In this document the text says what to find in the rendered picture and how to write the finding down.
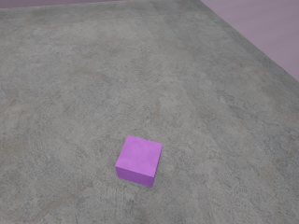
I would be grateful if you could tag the carton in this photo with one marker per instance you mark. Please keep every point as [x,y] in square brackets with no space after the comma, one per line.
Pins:
[138,161]

